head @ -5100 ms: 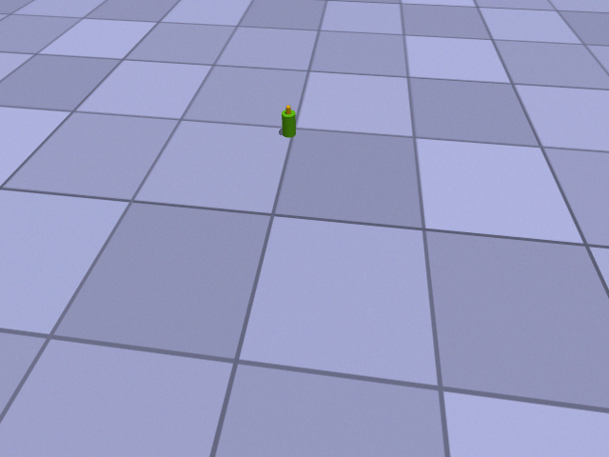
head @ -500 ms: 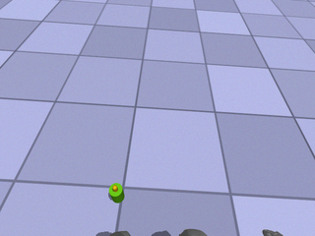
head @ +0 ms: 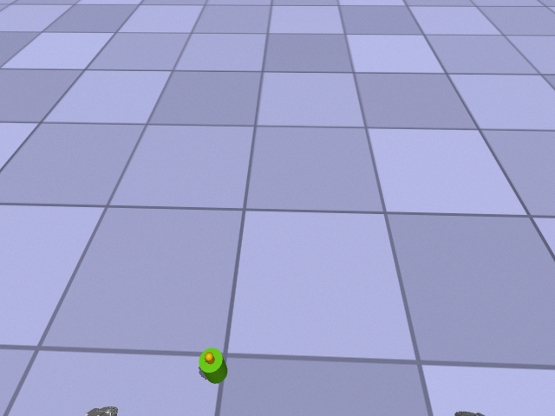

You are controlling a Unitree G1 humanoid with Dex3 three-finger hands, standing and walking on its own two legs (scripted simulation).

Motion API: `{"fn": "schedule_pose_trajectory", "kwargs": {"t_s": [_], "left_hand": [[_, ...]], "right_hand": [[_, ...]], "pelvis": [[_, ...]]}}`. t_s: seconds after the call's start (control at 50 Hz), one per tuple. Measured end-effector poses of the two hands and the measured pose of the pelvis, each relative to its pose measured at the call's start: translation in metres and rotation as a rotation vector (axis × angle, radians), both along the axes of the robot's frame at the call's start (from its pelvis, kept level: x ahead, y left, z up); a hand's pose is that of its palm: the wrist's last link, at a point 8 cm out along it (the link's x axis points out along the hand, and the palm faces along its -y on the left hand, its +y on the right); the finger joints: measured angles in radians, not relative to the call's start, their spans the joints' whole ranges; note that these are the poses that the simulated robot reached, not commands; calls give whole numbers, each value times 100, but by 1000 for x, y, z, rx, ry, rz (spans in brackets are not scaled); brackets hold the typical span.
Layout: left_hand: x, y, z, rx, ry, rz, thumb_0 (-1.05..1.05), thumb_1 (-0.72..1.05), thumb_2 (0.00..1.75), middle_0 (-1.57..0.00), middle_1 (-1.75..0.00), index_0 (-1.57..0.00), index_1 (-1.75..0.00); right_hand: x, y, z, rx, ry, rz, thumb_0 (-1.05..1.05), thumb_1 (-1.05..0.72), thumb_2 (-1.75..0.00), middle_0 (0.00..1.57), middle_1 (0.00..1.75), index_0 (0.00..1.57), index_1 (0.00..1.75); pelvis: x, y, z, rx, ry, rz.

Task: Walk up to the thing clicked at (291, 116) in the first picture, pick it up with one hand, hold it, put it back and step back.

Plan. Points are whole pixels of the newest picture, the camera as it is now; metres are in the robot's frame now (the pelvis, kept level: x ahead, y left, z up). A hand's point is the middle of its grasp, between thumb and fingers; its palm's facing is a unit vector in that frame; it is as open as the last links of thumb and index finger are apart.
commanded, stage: walk up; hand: left
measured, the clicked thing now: (212, 364) +0.39 +0.23 -0.69
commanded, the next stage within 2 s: stand in 0.78 s
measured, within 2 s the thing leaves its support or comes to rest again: neither
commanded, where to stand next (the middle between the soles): +0.04 -0.01 m, yaw +1 degrees
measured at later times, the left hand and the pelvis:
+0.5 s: hand out of the picture +0.08 +0.26 -0.15, palm faces -0.02 -0.95 -0.33, open 7.3 cm; pelvis +0.01 +0.01 +0.01, yaw +0 degrees
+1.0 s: hand out of the picture +0.09 +0.26 -0.15, palm faces -0.02 -0.94 -0.33, open 7.3 cm; pelvis +0.01 +0.01 +0.01, yaw +0 degrees
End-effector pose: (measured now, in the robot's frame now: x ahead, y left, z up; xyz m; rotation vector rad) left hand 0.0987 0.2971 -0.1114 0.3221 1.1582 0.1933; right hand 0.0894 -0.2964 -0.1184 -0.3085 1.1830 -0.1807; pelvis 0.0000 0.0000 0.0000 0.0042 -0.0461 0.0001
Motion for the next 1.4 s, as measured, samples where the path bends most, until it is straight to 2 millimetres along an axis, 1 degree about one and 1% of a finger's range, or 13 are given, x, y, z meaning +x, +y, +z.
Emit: {"fn": "schedule_pose_trajectory", "kwargs": {"t_s": [0.08,0.16,0.26,0.4,0.52,0.7,1.1,1.4], "left_hand": [[4,-3,1,-12,4,-3,0,91,90,-21,-30,-21,-30],[3,-5,-1,-21,18,0,0,91,90,-21,-30,-21,-30],[-4,-4,-3,-25,46,8,0,91,90,-21,-30,-21,-30],[-16,1,-5,-23,84,23,0,91,90,-21,-30,-21,-30],[-20,5,-5,-20,92,33,1,91,90,-21,-30,-21,-30],[-20,7,-4,-19,87,34,1,91,90,-21,-30,-20,-30],[-18,11,-3,-9,72,28,0,91,90,-21,-30,-20,-30],[-27,12,-3,-11,80,35,0,91,90,-21,-30,-21,-30]], "right_hand": [[-2,-4,5,-12,8,-11,0,-90,-90,21,30,21,30],[-6,-7,8,-23,19,-20,0,-90,-90,21,30,21,30],[-11,-7,8,-26,38,-27,0,-90,-90,21,30,21,30],[-15,-1,7,-17,54,-31,0,-90,-90,21,30,21,30],[-13,6,5,-7,50,-31,0,-90,-90,21,30,21,30],[-7,12,5,1,33,-28,0,-90,-90,21,30,21,30],[-1,13,8,-5,36,-14,0,-90,-90,21,30,21,30],[-4,14,8,-4,38,-7,0,-90,-90,21,30,21,30]], "pelvis": [[2,0,3,-2,1,-2],[3,0,5,-2,2,-2],[4,1,6,-4,5,-3],[6,4,7,-5,7,-4],[8,7,7,-4,5,-6],[8,10,7,-3,5,-3],[9,11,8,-6,7,9],[8,12,8,-7,3,13]]}}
